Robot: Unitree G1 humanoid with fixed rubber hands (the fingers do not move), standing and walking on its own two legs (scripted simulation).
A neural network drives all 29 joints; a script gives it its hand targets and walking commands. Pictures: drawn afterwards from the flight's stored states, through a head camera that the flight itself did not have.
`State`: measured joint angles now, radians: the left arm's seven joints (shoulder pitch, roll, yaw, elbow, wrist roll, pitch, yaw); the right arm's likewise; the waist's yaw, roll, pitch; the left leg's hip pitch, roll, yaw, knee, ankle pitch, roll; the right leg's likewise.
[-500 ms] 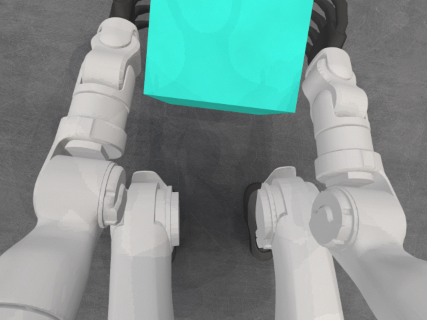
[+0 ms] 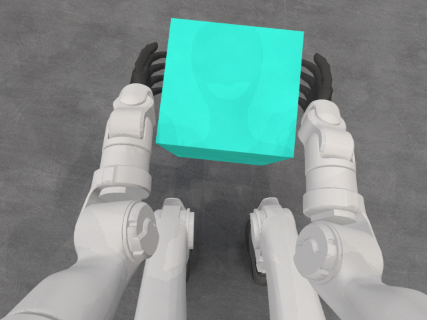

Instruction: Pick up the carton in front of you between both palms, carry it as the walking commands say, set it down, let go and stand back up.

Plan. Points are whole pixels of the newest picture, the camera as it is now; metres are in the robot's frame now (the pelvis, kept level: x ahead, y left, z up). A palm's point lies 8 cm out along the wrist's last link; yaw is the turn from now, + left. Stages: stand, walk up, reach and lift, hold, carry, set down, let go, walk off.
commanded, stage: reach and lift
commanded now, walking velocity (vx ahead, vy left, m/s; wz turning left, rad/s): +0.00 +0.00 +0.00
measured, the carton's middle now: (226, 108) +0.49 +0.00 -0.13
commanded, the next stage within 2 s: none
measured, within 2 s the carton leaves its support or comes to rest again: neither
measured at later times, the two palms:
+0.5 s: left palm (103, 71) +0.45 +0.15 +0.10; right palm (381, 77) +0.44 -0.15 +0.11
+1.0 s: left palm out of the picture +0.39 +0.15 +0.25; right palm out of the picture +0.41 -0.15 +0.26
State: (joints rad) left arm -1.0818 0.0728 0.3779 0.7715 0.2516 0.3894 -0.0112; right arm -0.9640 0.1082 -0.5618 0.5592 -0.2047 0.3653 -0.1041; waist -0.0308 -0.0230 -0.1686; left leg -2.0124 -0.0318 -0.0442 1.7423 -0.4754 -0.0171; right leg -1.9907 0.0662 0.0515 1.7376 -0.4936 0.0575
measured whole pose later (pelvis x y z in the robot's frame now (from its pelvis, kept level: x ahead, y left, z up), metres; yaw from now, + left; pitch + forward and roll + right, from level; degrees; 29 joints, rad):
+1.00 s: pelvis +0.09 -0.01 +0.25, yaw +2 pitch +9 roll +0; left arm -0.33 -0.15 0.29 0.45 0.25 0.48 0.02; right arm -0.34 0.17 -0.33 0.44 -0.24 0.44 -0.03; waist -0.01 -0.01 -0.12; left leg -0.55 -0.02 -0.06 0.69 -0.29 -0.01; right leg -0.54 0.02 0.06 0.69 -0.31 0.01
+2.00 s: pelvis +0.10 +0.00 +0.28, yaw +2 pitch -5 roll +0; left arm -0.27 -0.15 0.23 0.30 0.29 0.69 0.00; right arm -0.30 0.16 -0.26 0.32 -0.30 0.65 0.01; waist 0.00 -0.01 0.02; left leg -0.09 -0.01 -0.05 0.37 -0.19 -0.01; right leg -0.08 0.01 0.07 0.38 -0.21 0.01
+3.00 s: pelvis +0.09 +0.00 +0.28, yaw +2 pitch -8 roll +0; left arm -0.27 -0.15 0.21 0.23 0.29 0.78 -0.01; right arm -0.30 0.16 -0.24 0.25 -0.30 0.74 0.01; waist 0.00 -0.01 0.03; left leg -0.04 -0.01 -0.06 0.35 -0.17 -0.01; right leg -0.03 0.01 0.07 0.36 -0.19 0.01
